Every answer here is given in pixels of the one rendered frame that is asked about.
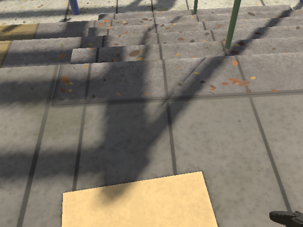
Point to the right robot hand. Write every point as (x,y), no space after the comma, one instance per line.
(288,219)

